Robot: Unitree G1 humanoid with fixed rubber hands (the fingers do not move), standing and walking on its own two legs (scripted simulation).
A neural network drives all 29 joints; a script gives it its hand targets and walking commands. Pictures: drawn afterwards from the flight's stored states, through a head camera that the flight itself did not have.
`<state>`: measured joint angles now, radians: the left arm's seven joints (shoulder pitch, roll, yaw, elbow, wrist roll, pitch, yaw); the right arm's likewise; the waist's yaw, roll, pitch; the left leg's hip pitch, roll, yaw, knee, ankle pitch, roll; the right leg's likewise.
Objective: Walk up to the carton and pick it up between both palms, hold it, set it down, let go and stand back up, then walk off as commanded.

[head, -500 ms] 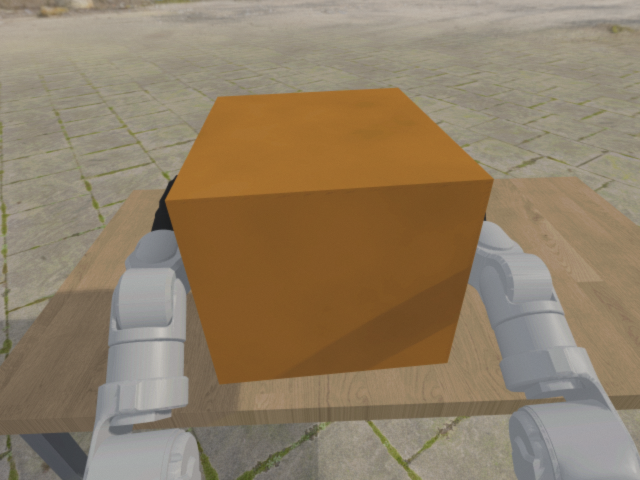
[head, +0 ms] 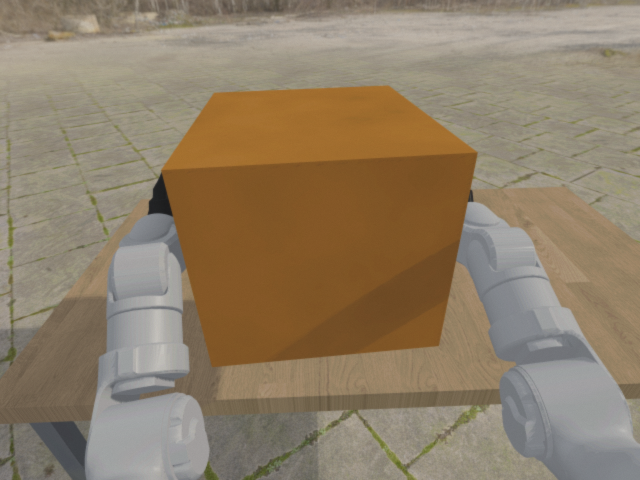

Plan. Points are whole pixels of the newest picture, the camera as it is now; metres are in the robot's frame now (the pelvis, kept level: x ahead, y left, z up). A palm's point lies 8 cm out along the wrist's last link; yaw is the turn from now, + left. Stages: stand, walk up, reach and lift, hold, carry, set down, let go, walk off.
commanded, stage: hold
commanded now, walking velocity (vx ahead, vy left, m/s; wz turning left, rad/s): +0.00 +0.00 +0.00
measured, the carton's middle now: (313, 204) +0.41 +0.01 +0.23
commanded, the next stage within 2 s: none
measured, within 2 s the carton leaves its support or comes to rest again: neither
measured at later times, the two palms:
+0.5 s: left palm (187, 222) +0.40 +0.18 +0.22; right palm (451, 220) +0.40 -0.18 +0.21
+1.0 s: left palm (164, 222) +0.36 +0.19 +0.25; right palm (456, 209) +0.37 -0.17 +0.24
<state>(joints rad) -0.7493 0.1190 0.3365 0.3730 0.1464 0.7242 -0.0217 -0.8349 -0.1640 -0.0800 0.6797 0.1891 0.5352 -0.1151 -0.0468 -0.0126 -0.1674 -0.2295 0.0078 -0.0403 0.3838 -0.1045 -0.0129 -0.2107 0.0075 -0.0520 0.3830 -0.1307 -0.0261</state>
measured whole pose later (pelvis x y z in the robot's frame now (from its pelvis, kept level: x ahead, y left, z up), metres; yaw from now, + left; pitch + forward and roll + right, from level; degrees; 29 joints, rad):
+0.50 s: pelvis +0.03 +0.00 +0.00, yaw +0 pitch +0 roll +0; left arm -0.68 0.13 0.23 0.31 0.10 0.69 0.02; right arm -0.71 -0.17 -0.08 0.54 0.23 0.53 -0.14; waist -0.05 -0.01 -0.17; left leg -0.23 0.01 -0.04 0.38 -0.15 -0.02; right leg -0.21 0.01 -0.05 0.38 -0.16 -0.03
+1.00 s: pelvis +0.00 +0.00 +0.00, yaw +0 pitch -3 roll +0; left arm -0.71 0.12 0.31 0.28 0.13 0.76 -0.01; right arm -0.81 -0.17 -0.08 0.61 0.21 0.56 -0.12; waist -0.05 -0.01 -0.17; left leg -0.23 0.01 -0.04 0.38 -0.11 -0.02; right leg -0.21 0.01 -0.05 0.38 -0.12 -0.03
